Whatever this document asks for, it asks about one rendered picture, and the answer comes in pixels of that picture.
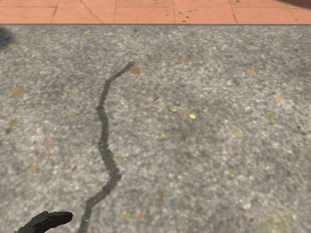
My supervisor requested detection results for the left robot hand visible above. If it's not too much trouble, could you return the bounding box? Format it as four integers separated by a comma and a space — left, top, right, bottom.
15, 211, 73, 233

